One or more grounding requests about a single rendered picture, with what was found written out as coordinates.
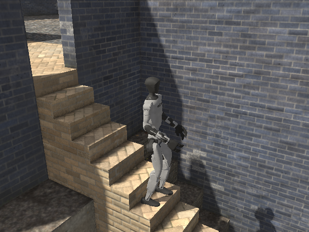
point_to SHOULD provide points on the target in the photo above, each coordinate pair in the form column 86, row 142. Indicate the stairs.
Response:
column 88, row 153

